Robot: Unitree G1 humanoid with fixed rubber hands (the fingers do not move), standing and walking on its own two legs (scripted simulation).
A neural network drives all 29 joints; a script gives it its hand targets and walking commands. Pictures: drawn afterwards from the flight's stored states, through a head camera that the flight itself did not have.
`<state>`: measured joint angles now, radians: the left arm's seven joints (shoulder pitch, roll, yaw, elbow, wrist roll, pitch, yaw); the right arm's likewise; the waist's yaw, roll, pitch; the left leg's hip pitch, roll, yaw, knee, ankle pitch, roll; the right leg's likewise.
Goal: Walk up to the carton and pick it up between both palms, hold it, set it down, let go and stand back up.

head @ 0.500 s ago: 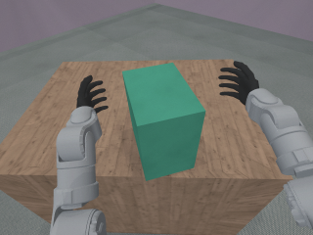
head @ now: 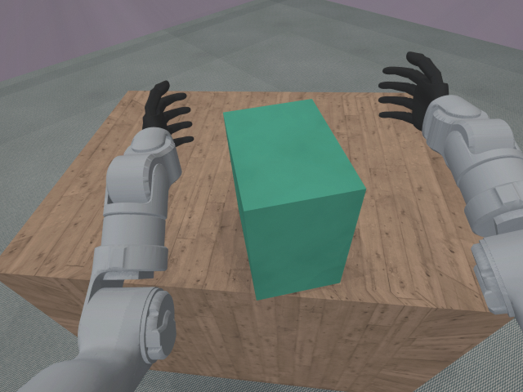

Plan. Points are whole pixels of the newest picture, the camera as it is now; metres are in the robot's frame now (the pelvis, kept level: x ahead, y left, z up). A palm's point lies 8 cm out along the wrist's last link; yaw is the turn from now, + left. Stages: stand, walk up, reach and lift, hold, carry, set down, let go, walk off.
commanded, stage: reach and lift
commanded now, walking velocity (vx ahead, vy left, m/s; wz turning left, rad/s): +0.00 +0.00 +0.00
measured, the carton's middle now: (283, 201) +0.44 +0.05 +0.05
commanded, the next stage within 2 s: none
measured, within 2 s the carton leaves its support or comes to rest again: neither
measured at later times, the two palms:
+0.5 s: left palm (181, 189) +0.37 +0.21 +0.13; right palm (394, 164) +0.46 -0.12 +0.13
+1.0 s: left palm (195, 192) +0.38 +0.19 +0.11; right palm (382, 163) +0.47 -0.10 +0.12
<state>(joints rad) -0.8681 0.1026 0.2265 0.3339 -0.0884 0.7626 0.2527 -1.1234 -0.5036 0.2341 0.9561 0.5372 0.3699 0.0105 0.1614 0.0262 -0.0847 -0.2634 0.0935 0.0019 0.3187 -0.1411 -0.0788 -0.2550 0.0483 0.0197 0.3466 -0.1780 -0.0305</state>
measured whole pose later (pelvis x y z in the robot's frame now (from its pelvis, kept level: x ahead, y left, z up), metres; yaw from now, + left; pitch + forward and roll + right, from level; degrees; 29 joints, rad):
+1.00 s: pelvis +0.00 +0.00 +0.00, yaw +0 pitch +10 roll -1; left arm -0.75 -0.09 0.25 0.66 0.09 0.20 0.26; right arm -1.02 -0.30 0.11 1.21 0.33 0.00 -0.03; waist 0.18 0.01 -0.10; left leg -0.39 0.11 -0.01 0.37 -0.15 -0.08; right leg -0.35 0.06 0.01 0.34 -0.16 -0.04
